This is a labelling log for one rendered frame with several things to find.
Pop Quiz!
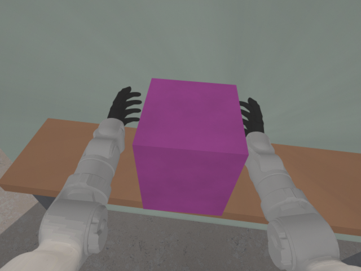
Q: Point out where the robot left forearm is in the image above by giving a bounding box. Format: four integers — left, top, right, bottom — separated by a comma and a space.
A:
38, 118, 125, 243

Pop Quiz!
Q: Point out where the carton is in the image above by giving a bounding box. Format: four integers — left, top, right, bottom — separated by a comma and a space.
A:
132, 78, 249, 216

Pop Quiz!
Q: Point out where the left robot upper arm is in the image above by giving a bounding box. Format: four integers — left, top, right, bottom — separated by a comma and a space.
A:
0, 199, 108, 271

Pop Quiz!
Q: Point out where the table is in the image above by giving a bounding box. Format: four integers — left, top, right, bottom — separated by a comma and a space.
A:
0, 118, 361, 267

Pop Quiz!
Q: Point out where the right robot hand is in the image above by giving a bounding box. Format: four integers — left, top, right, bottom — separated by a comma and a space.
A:
239, 98, 264, 137

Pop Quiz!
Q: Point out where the left robot hand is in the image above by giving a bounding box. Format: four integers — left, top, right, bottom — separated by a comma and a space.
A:
107, 86, 142, 126

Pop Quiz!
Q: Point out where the robot right forearm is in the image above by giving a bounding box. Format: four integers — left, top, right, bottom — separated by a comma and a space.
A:
244, 132, 340, 257

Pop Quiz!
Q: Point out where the right robot upper arm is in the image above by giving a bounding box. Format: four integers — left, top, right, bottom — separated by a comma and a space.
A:
267, 213, 361, 271

